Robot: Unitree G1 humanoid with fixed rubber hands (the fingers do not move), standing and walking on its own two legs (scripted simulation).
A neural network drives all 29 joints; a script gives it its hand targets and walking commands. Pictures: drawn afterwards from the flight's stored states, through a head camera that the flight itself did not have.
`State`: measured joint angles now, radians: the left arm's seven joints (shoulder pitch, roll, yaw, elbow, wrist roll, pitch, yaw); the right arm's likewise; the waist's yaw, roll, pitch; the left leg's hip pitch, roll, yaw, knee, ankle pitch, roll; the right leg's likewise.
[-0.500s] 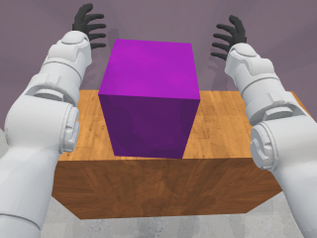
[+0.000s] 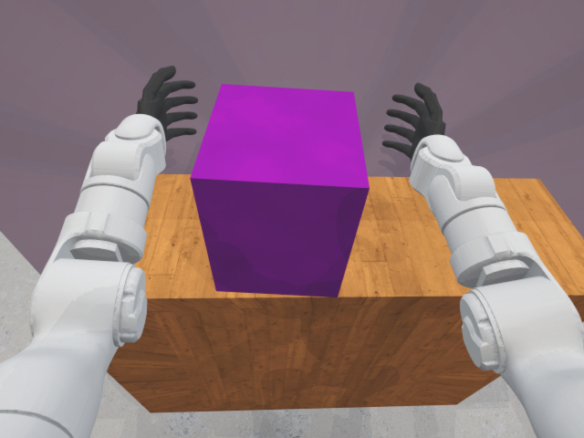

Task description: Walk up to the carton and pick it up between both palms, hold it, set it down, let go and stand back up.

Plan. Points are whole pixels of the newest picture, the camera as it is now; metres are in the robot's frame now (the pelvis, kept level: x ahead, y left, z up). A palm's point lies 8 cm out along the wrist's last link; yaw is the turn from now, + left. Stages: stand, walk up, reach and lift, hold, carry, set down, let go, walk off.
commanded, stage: set down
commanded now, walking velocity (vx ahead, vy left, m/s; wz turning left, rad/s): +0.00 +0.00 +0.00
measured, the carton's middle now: (282, 195) +0.44 +0.02 +0.08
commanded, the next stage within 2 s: none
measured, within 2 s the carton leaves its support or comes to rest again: neither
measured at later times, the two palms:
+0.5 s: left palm (136, 183) +0.38 +0.20 +0.16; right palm (423, 196) +0.36 -0.16 +0.16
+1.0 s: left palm (130, 256) +0.31 +0.21 +0.10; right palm (437, 266) +0.29 -0.17 +0.11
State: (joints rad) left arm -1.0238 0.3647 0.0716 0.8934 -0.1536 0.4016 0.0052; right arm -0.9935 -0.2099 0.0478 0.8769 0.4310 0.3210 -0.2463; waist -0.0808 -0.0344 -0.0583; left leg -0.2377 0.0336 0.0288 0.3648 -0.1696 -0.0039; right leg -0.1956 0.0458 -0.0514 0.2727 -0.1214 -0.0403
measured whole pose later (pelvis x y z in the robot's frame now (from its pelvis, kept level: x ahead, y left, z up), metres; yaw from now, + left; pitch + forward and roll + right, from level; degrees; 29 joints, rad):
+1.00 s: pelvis +0.00 +0.01 +0.00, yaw -2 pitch -4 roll +0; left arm -0.20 0.22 0.15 -0.05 -0.14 0.56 -0.03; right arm -0.14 -0.11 0.00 -0.04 0.27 0.37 -0.24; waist -0.01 -0.03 0.06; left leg -0.09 0.02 0.06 0.34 -0.18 0.01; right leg -0.10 0.03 -0.01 0.33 -0.16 -0.03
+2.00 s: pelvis +0.03 +0.01 +0.00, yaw -1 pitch -2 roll +0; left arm 0.30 0.25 -0.01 0.12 -0.12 0.13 -0.02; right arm 0.34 -0.12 0.00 0.15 0.10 0.02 -0.07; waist 0.04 0.00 0.05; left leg -0.06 0.02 0.05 0.31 -0.20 0.01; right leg -0.06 0.04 -0.01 0.27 -0.17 -0.03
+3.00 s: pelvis +0.02 +0.00 +0.00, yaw -2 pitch -3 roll +0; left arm 0.17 0.21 -0.01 0.54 -0.01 0.11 0.02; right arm 0.18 -0.19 -0.04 0.74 -0.01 -0.20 0.04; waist 0.01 -0.03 0.06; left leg -0.10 0.02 0.06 0.38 -0.23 0.00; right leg -0.11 0.04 -0.01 0.37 -0.21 -0.04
